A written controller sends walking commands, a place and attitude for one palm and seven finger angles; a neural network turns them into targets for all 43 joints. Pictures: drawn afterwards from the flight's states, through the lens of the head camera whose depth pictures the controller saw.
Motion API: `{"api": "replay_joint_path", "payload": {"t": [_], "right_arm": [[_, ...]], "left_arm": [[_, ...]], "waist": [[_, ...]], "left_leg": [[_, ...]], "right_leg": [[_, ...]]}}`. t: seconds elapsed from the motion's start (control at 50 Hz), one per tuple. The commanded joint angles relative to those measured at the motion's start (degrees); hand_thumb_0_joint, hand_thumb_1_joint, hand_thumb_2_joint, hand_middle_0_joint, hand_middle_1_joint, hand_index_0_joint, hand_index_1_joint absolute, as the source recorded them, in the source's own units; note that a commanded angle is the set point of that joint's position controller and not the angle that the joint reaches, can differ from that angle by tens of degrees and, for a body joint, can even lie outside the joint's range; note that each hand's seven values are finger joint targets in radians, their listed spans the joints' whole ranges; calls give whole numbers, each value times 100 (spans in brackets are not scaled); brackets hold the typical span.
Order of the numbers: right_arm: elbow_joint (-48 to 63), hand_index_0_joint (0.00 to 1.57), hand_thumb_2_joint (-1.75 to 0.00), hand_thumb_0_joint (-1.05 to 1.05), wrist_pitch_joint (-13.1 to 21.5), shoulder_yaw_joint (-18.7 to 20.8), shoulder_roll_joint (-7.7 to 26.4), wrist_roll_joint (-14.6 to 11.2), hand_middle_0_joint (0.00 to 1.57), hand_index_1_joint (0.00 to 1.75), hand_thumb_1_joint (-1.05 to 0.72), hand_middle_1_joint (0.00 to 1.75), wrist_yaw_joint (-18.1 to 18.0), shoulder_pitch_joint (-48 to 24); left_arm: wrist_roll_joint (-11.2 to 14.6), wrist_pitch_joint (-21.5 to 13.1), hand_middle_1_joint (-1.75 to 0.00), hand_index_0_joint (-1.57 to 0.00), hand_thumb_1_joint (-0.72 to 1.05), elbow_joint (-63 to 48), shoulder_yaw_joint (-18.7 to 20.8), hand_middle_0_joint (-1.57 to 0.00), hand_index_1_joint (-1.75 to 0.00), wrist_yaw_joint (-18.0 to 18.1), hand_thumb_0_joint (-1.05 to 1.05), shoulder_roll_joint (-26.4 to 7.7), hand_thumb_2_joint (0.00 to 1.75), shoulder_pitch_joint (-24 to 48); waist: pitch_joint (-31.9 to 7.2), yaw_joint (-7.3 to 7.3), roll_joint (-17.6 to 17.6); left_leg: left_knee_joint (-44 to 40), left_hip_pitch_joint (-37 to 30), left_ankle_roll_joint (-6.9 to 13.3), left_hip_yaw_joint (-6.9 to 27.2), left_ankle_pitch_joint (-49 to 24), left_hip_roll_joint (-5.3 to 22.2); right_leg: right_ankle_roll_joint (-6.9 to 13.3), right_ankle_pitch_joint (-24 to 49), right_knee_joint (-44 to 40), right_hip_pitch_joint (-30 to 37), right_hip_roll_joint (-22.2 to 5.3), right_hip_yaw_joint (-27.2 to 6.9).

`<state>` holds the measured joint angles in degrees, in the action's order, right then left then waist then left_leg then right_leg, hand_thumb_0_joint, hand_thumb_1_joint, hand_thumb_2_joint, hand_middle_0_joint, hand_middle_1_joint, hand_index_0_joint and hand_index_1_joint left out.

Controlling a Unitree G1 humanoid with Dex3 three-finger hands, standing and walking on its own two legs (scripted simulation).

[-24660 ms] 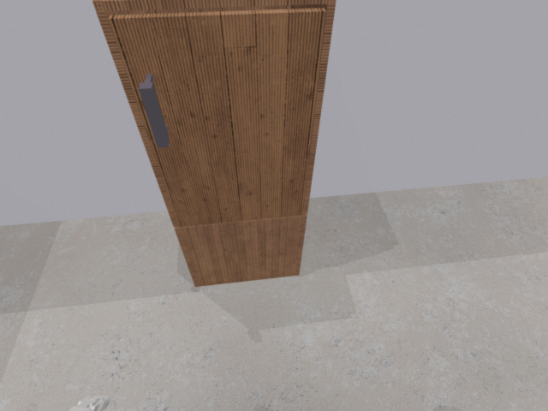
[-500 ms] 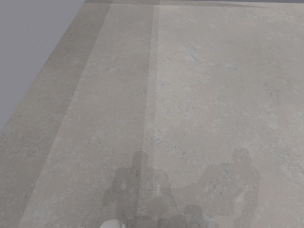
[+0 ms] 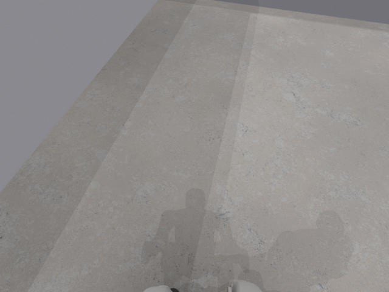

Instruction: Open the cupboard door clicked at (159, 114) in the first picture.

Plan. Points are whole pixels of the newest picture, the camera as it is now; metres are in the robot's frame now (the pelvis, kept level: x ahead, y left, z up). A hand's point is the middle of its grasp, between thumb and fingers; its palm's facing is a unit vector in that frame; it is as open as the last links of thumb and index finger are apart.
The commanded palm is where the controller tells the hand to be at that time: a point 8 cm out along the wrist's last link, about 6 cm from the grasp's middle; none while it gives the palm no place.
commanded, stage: turn to face it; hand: left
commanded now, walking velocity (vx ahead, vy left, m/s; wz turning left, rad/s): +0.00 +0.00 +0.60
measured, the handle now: out of the picture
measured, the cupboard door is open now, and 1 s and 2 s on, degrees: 44 44 44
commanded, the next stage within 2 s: none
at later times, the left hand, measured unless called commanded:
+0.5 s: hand out of the picture +0.05 +0.14 -0.16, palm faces +0.36 -0.90 -0.24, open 7.4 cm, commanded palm none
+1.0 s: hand out of the picture +0.09 +0.14 -0.15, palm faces +0.59 -0.75 -0.29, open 7.4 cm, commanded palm none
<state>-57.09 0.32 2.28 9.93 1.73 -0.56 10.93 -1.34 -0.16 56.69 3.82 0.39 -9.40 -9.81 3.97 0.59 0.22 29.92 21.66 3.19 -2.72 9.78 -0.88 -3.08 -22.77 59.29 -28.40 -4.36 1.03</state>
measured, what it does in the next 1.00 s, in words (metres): walks ahead, turning left: right foot, then left foot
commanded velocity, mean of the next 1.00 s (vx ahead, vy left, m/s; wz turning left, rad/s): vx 0.00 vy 0.00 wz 0.60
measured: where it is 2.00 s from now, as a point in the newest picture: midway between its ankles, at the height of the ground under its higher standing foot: outside the picture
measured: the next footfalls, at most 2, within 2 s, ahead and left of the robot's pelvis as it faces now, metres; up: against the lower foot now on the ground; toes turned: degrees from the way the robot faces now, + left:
right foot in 0.16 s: +0.10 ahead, -0.16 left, +0.00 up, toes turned +3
left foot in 0.54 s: +0.09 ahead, +0.08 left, +0.00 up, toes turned +30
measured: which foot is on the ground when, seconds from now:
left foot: down 0.00-0.16, up 0.18-0.52, down 0.54-0.90, up 0.92-1.00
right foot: up 0.00-0.14, down 0.16-0.54, up 0.56-0.88, down 0.90-1.00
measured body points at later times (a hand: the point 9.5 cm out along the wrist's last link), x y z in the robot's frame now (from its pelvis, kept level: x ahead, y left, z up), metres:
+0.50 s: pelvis +0.08 -0.06 +0.00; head +0.13 -0.03 +0.45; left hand +0.03 +0.19 -0.15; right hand +0.27 -0.27 -0.14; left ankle +0.05 +0.07 -0.71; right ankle +0.06 -0.16 -0.73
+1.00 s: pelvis +0.13 -0.08 +0.00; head +0.18 -0.07 +0.44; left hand +0.06 +0.18 -0.12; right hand +0.34 -0.24 -0.16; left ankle +0.02 +0.02 -0.66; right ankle +0.19 -0.17 -0.73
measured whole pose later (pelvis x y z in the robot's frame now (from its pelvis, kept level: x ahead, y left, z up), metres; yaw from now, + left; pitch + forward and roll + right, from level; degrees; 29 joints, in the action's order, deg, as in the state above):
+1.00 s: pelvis +0.13 -0.08 +0.00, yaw +38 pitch +1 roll +2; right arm -53.3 -4.8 5.5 14.4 1.2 1.3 8.7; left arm -1.8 -0.1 49.2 2.6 1.1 -10.3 -9.8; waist 5.5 -0.7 -2.4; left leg 63.5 29.2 -2.3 1.5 27.2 -1.0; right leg 0.3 -19.4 35.1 -16.7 -4.9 6.6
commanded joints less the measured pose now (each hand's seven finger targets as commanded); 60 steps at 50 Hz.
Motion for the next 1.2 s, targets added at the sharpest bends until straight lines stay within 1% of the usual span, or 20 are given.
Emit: {"api": "replay_joint_path", "payload": {"t": [0.0,0.1,0.12,0.14,0.16,0.22,0.26,0.42,0.48,0.5,0.52,0.54,0.66,0.82,0.84,0.88,0.92,0.98,1.1,1.18], "right_arm": [[488,20,-90,0,-5,347,1171,11,20,30,-90,30,-9,130],[723,20,-90,0,-152,449,1176,-27,20,30,-90,30,27,-194],[792,20,-90,0,-148,431,966,-80,20,30,-90,30,63,-215],[909,20,-90,0,-125,370,584,-107,20,30,-90,30,88,-170],[975,20,-90,0,-131,399,751,-60,20,30,-90,30,113,-236],[761,20,-90,0,-278,369,643,-79,20,30,-90,30,164,-166],[747,20,-90,0,-304,299,569,-88,20,30,-90,30,202,-256],[979,20,-90,0,-262,175,552,-125,20,30,-90,30,256,-848],[927,20,-90,0,-213,232,818,-78,20,30,-90,30,222,-284],[818,20,-90,0,-167,327,1167,-39,20,30,-90,30,204,206],[814,20,-90,0,-134,513,1857,-2,20,30,-90,30,177,601],[685,20,-90,0,-181,538,2107,-69,20,30,-90,30,147,969],[976,20,-90,0,-104,386,1508,-31,20,30,-90,30,13,-368],[1057,20,-90,0,-209,495,1514,-41,20,30,-90,30,65,-601],[1091,20,-90,0,-210,481,1342,-75,20,30,-90,30,79,-650],[1277,20,-90,0,-200,403,844,-111,20,30,-90,30,138,-594],[1112,20,-90,0,-311,455,930,-88,20,30,-90,30,135,-523],[918,20,-90,0,-345,330,698,-90,20,30,-90,30,227,-489],[949,20,-90,0,-301,218,507,-124,20,30,-90,30,266,-834],[913,20,-90,0,-227,257,696,-108,20,30,-90,30,238,-371]], "left_arm": [[19,67,-30,-20,90,-469,104,-20,-30,31,0,-355,90,-290],[34,-17,-30,-20,90,-602,189,-20,-30,64,0,-598,90,-608],[-13,-84,-30,-20,90,-637,249,-20,-30,105,0,-947,90,-794],[-84,-125,-30,-20,90,-666,343,-20,-30,151,0,-1495,90,-900],[-35,-86,-30,-20,90,-756,288,-20,-30,149,0,-1632,90,-771],[0,-99,-30,-20,90,-873,143,-20,-30,189,0,-1046,90,-85],[-5,-140,-30,-20,90,-862,104,-20,-30,173,0,-990,90,-199],[-55,-115,-30,-20,90,-664,211,-20,-30,148,0,-1385,90,-726],[14,-116,-30,-20,90,-723,252,-20,-30,90,0,-1540,90,-564],[52,-112,-30,-20,90,-807,238,-20,-30,64,0,-1454,90,-450],[99,-88,-30,-20,90,-1051,130,-20,-30,9,0,-1042,90,-325],[46,-7,-30,-20,90,-1293,84,-20,-30,60,0,-1001,90,9],[21,183,-30,-20,90,-860,146,-20,-30,5,0,-874,90,-212],[35,54,-30,-20,90,-945,153,-20,-30,17,0,-857,90,-605],[22,-3,-30,-20,90,-914,206,-20,-30,47,0,-1008,90,-811],[-66,-61,-30,-20,90,-966,296,-20,-30,125,0,-1844,90,-919],[-9,-55,-30,-20,90,-1065,224,-20,-30,201,0,-1421,90,-412],[-16,-83,-30,-20,90,-1126,110,-20,-30,183,0,-1080,90,-113],[-47,-77,-30,-20,90,-858,226,-20,-30,160,0,-1371,90,-668],[-4,-50,-30,-20,90,-850,295,-20,-30,110,0,-1465,90,-517]], "waist": [[-699,-88,-659],[-652,157,-657],[-777,282,149],[-866,335,1738],[-788,320,1488],[-527,-113,1102],[-511,-102,1089],[-612,176,1254],[-869,-204,980],[-1242,-501,364],[-1487,-706,-1485],[-1553,-810,-1325],[-600,-92,-888],[-686,111,-842],[-751,240,-523],[-809,364,1903],[-584,69,1521],[-469,-108,1165],[-589,206,1184],[-788,-69,935]], "left_leg": [[-1264,-49,591,1629,-117,1399],[-640,598,281,1834,326,991],[71,1135,-33,1423,666,560],[1619,1811,-514,284,1950,-269],[3005,1631,-521,322,2615,-112],[4142,1601,-653,366,1650,337],[3673,1447,-721,135,1469,344],[1297,575,-599,-484,1516,198],[66,-733,-430,-723,493,-31],[-346,-1938,-208,-295,-915,436],[-475,-3078,677,1996,-3266,2174],[-492,-2786,1238,2323,-3988,2780],[-959,-912,549,1234,-1372,1459],[-405,-143,332,1635,-675,1107],[10,282,89,1457,-215,809],[2909,1443,-519,340,2736,-274],[4292,1429,-531,656,2164,168],[3855,1225,-694,255,1565,310],[1803,596,-653,-344,1656,178],[185,-550,-494,-516,797,84]], "right_leg": [[-84,104,-897,575,155,120],[-15,819,-2955,2023,330,202],[152,695,-3804,2722,-326,-479],[742,1139,-4387,3029,-1964,-2042],[1230,1829,-4367,2407,-2575,-2128],[989,3209,-3846,2110,-1647,-642],[821,4083,-3687,2332,-1446,13],[791,5172,-3116,2952,-1638,609],[486,5062,-2190,2377,-1541,1017],[241,4100,-1209,1549,-1409,1139],[-187,-318,298,-298,-484,1154],[-145,-1603,989,-624,-283,386],[-197,-147,370,-149,-171,-31],[-96,591,-2529,1581,361,317],[-33,972,-3341,2220,103,144],[1035,1959,-4324,2499,-2470,-2217],[1140,2187,-4133,1942,-2124,-1660],[865,3471,-3734,2047,-1460,-99],[839,4454,-3361,2680,-1619,429],[576,3947,-2619,2251,-1639,778]]}}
